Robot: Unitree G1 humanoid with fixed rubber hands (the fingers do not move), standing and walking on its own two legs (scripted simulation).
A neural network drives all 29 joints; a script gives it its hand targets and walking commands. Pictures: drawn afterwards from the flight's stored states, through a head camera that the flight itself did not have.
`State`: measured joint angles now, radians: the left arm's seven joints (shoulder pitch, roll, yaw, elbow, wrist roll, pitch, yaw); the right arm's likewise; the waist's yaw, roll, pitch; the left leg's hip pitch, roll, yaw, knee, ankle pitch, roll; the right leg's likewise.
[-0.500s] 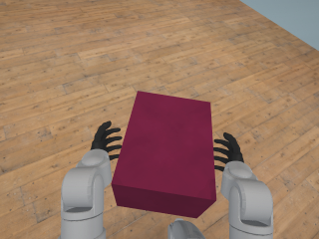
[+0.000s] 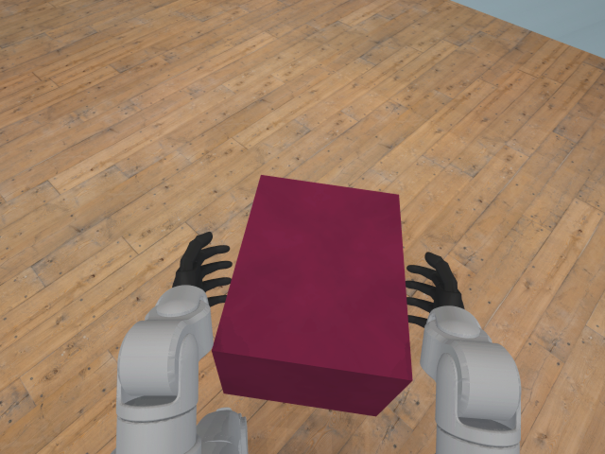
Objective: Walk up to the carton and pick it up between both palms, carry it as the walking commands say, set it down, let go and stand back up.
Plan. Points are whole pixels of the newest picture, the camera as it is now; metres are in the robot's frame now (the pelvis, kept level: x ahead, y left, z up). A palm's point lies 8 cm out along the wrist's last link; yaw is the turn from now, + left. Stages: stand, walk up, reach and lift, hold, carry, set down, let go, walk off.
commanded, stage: carry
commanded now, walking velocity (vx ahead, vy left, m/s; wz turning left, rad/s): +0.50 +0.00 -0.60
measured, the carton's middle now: (315, 289) +0.33 -0.01 -0.02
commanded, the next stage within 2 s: none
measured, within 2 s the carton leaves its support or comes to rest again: neither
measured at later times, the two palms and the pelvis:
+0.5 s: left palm (250, 102) +0.62 +0.10 +0.08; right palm (426, 139) +0.53 -0.17 +0.10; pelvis +0.32 +0.04 +0.00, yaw -17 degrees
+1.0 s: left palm (374, 30) +0.91 -0.13 +0.06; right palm (509, 75) +0.76 -0.38 +0.06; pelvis +0.60 -0.11 -0.01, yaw -30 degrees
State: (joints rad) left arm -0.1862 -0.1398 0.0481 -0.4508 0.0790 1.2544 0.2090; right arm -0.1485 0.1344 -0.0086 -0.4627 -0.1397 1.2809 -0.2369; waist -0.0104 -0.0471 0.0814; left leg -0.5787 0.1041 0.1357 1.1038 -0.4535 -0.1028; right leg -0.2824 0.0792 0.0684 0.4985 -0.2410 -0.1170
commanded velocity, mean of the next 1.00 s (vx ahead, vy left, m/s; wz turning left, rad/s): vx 0.50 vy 0.00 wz -0.60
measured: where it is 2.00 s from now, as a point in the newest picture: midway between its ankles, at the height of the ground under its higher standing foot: (429, 212)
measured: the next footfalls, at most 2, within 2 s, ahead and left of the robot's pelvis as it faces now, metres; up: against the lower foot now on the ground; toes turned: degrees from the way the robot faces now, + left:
left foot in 0.30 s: +0.36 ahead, +0.15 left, +0.00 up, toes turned -2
right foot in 0.78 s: +0.64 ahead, -0.18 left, +0.00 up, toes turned -25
